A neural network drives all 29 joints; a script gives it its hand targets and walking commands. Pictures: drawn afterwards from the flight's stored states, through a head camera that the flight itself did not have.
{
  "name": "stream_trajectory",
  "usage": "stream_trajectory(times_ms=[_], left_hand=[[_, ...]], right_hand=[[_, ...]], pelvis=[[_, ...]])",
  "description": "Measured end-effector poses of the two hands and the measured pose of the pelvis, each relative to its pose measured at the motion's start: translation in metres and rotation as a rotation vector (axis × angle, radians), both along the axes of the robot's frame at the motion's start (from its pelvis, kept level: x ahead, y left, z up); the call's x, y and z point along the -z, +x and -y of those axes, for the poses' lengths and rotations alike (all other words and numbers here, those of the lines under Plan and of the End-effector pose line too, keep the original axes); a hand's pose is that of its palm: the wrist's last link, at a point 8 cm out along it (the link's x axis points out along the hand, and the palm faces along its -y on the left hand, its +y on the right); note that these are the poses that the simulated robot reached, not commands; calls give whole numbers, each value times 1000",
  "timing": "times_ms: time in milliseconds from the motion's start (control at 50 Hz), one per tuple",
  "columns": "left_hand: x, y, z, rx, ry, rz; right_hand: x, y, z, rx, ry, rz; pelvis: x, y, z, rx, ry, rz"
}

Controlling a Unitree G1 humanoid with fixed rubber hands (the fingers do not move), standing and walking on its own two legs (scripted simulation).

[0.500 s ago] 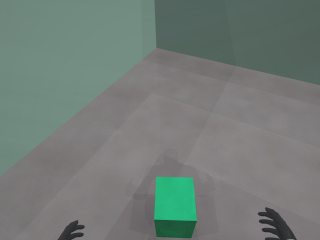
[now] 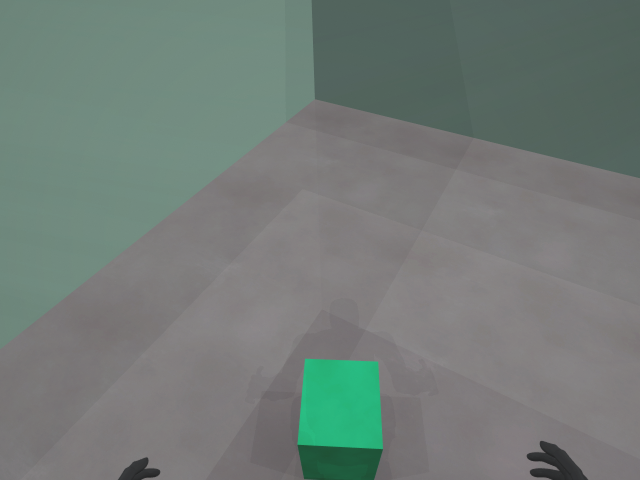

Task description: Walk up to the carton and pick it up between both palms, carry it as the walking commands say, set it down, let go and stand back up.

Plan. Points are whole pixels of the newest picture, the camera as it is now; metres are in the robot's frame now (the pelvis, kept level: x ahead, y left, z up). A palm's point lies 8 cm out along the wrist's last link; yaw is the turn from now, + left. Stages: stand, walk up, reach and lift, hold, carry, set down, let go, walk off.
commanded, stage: stand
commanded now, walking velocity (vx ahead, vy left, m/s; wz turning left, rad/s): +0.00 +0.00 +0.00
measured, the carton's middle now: (339, 422) +0.41 -0.02 -0.63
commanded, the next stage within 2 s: none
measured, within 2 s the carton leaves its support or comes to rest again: neither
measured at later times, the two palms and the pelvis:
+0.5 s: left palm out of the picture +0.08 +0.28 -0.10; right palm out of the picture +0.07 -0.31 -0.09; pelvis -0.01 -0.01 +0.01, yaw -1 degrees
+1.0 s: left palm out of the picture +0.07 +0.29 -0.10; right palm out of the picture +0.06 -0.31 -0.10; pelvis -0.02 +0.00 +0.01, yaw -1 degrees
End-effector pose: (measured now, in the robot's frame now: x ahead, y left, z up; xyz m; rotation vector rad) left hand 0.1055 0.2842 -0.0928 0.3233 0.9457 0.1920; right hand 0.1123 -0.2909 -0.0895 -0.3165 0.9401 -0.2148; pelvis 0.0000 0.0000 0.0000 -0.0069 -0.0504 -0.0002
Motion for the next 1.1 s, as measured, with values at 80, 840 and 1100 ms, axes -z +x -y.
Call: stream_trajectory(times_ms=[80,840,1100], left_hand=[[1,0,1,-4,-2,-12],[10,-35,-2,-8,1,-139],[12,-36,-7,-5,7,-166]], right_hand=[[1,-6,5,3,-7,-26],[9,-56,21,41,-18,-157],[9,-56,20,45,-20,-176]], pelvis=[[-1,0,3,-1,0,1],[-6,-22,6,14,1,20],[-7,-21,4,18,2,16]])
